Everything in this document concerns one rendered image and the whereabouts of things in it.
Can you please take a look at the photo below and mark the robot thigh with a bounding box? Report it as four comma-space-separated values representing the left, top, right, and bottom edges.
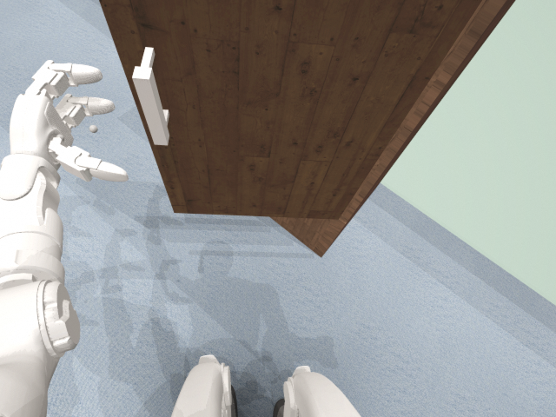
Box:
171, 362, 232, 417
283, 372, 361, 417

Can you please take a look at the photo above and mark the left robot thigh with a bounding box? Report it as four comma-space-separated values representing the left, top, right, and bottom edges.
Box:
171, 362, 232, 417

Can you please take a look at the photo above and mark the right robot thigh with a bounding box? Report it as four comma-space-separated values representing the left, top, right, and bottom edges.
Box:
283, 372, 361, 417

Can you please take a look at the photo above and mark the cupboard door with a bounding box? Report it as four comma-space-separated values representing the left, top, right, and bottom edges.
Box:
99, 0, 482, 220

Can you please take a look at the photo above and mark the left robot hand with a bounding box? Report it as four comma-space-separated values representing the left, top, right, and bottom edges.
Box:
10, 60, 129, 182

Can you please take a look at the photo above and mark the robot left forearm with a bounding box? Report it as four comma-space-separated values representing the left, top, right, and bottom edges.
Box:
0, 154, 65, 290

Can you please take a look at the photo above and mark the robot left upper arm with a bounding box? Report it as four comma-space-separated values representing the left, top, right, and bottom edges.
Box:
0, 280, 80, 417

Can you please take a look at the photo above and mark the handle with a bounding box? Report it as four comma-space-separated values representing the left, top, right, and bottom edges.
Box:
132, 47, 169, 145

